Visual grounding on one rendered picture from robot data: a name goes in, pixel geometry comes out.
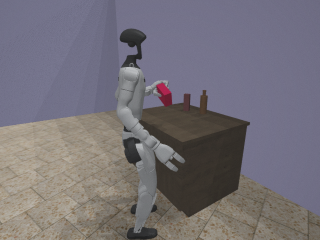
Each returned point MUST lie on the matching left robot upper arm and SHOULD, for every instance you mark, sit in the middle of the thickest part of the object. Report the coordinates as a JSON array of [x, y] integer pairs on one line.
[[117, 94]]

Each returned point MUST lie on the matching table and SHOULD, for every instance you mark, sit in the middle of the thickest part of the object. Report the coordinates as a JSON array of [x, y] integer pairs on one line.
[[212, 146]]

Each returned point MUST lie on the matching right robot upper arm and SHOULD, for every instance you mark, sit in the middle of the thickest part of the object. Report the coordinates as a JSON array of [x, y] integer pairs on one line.
[[130, 79]]

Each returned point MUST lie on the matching left robot forearm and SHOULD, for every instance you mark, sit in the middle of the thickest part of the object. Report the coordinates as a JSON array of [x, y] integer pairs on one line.
[[148, 91]]

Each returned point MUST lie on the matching right robot forearm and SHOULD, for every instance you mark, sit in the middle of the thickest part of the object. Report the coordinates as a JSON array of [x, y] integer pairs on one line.
[[132, 124]]

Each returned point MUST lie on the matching right robot hand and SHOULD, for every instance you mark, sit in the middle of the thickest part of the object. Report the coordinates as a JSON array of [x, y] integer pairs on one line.
[[164, 153]]

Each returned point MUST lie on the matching robot right shin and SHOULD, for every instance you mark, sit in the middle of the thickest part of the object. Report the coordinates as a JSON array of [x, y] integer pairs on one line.
[[143, 209]]

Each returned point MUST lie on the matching right robot foot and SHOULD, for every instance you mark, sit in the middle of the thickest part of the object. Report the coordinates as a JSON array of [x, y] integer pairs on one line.
[[146, 233]]

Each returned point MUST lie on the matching left robot hand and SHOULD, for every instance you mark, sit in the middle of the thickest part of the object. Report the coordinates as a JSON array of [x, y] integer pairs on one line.
[[154, 87]]

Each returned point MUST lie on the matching sponge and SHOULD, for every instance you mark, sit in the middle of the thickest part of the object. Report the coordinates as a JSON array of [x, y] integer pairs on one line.
[[166, 95]]

